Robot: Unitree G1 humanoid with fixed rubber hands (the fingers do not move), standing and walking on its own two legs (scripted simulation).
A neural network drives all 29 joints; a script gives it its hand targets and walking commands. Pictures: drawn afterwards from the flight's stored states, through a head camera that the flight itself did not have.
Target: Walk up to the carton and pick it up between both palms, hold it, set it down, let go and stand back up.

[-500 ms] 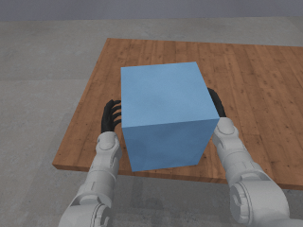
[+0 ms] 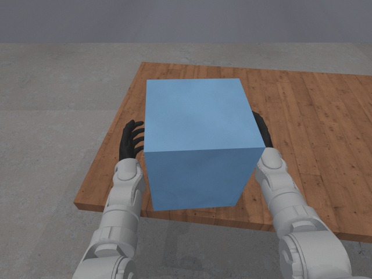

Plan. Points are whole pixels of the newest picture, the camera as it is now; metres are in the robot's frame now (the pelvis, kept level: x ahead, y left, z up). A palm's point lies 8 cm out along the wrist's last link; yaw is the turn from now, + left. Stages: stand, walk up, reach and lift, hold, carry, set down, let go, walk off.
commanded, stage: reach and lift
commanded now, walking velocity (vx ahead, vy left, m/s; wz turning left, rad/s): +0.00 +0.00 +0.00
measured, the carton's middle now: (194, 147) +0.41 +0.01 +0.06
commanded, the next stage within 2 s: none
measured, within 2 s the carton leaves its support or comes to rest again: neither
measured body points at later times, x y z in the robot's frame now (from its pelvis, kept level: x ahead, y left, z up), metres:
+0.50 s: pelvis -0.02 +0.01 +0.00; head -0.02 +0.01 +0.45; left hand +0.36 +0.19 +0.12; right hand +0.41 -0.11 +0.13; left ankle -0.02 +0.15 -0.74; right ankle +0.03 -0.08 -0.74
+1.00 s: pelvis -0.02 +0.02 +0.00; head -0.03 +0.04 +0.45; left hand +0.38 +0.19 +0.15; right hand +0.40 -0.11 +0.16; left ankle -0.02 +0.15 -0.74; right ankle +0.03 -0.08 -0.74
